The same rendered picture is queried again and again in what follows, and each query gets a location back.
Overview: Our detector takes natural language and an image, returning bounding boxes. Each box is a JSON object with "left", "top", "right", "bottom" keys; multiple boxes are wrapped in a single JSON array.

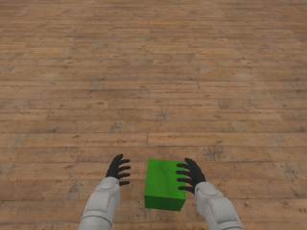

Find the left robot forearm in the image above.
[{"left": 78, "top": 176, "right": 121, "bottom": 230}]

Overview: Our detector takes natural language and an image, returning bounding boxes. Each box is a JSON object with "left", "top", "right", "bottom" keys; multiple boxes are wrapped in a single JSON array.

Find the robot right hand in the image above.
[{"left": 176, "top": 157, "right": 206, "bottom": 195}]

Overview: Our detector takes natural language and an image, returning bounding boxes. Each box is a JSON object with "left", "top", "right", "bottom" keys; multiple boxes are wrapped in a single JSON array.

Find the right robot forearm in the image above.
[{"left": 195, "top": 181, "right": 245, "bottom": 230}]

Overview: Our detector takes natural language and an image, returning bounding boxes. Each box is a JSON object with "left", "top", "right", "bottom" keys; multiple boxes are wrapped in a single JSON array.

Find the carton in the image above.
[{"left": 144, "top": 159, "right": 186, "bottom": 212}]

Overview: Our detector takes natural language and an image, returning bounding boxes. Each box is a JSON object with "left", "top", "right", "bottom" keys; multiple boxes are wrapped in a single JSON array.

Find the robot left hand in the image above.
[{"left": 106, "top": 153, "right": 131, "bottom": 186}]

